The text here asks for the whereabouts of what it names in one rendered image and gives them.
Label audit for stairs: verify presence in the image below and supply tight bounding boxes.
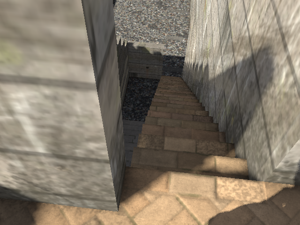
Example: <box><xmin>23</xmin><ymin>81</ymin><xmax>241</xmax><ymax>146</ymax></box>
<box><xmin>130</xmin><ymin>75</ymin><xmax>249</xmax><ymax>180</ymax></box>

